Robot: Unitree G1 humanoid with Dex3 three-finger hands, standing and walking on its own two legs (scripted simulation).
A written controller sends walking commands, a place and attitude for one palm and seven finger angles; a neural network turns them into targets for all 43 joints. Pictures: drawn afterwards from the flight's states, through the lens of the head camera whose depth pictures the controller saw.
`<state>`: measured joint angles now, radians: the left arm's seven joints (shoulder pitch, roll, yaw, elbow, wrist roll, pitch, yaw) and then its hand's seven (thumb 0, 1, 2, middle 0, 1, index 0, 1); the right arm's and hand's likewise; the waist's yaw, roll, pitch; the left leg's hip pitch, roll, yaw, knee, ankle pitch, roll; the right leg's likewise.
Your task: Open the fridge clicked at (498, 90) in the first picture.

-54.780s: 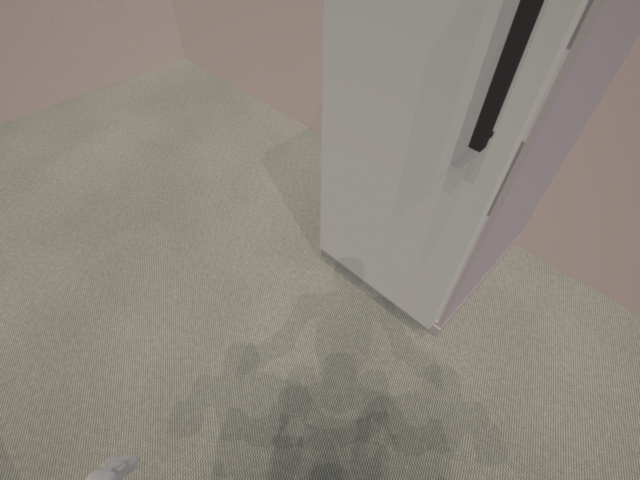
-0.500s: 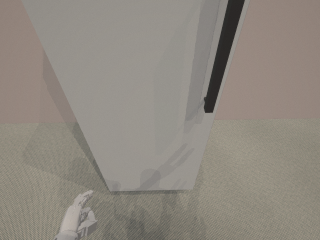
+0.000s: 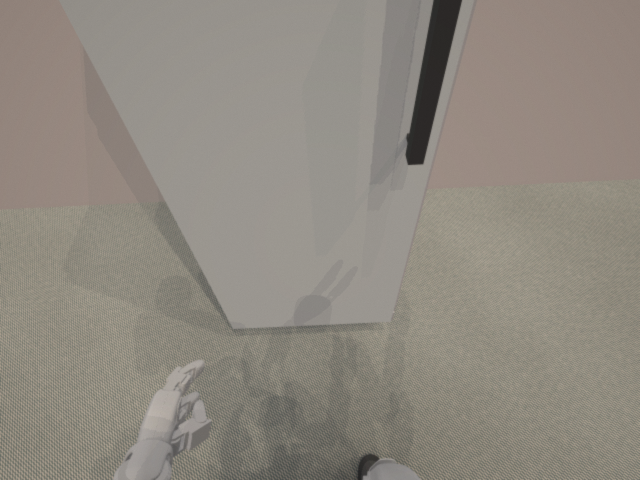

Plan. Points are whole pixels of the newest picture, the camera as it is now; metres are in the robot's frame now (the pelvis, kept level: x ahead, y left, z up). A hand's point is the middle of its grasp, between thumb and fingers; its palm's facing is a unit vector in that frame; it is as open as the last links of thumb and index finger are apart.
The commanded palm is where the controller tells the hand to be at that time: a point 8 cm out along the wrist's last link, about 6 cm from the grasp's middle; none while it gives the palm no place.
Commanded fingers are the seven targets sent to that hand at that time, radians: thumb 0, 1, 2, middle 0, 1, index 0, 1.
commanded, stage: step back with the hand held close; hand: right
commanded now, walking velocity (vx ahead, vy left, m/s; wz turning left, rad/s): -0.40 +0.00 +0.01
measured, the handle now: (441, 4) +0.59 -0.13 +0.27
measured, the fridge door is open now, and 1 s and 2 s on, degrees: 0 0 0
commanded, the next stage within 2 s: stop stepping back and stand still in 0.12 s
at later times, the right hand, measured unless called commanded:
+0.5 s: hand out of the picture +0.07 -0.31 +0.18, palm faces +0.37 +0.87 -0.32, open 7.4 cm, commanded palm +0.01 -0.35 +0.18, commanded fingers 0.00 -0.90 -0.90 0.20 0.30 0.20 0.30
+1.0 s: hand out of the picture +0.02 -0.35 +0.20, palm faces +0.39 +0.82 -0.42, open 7.4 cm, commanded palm -0.06 -0.40 +0.18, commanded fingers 0.00 -0.90 -0.90 0.20 0.30 0.20 0.30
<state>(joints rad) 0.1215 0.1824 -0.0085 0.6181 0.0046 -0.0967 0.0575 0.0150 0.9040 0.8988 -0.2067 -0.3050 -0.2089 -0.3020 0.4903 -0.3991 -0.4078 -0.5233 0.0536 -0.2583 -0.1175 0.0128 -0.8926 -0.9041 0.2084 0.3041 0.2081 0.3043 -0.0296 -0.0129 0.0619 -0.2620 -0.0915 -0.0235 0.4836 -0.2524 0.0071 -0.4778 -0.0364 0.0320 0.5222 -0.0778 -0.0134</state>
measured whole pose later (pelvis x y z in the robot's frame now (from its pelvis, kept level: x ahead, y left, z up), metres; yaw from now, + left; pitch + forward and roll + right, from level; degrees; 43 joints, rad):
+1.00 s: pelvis -0.20 -0.10 +0.00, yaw +0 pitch -2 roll +0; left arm 0.25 0.12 0.00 0.62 0.01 -0.15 0.05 0.02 0.91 0.90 -0.20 -0.30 -0.20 -0.30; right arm 0.49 -0.50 -0.50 -0.59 0.06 -0.23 -0.14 0.02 -0.89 -0.90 0.21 0.30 0.21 0.30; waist 0.06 0.11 0.04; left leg -0.42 -0.03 0.03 0.99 -0.48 0.01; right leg -0.29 -0.08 -0.01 0.58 -0.26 0.05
